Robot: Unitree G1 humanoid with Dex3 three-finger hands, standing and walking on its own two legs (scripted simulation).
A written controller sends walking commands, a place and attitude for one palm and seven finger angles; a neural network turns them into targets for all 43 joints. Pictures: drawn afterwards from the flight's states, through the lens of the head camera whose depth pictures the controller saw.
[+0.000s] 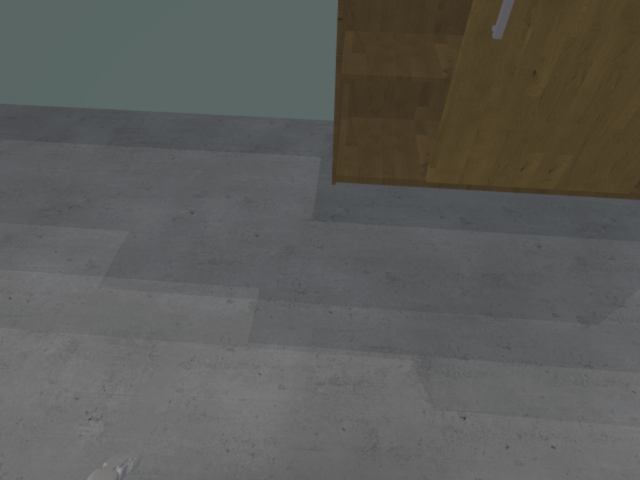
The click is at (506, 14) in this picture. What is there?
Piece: wardrobe's sliding door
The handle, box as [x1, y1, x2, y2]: [492, 0, 514, 38]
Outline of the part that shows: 514,0 503,0 496,24 492,26 493,38 501,38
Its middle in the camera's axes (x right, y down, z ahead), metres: +0.58 -0.77 +1.18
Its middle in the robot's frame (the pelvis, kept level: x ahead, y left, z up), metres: +1.44 -0.50 +0.10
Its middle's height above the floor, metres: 0.86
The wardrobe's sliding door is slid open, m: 0.42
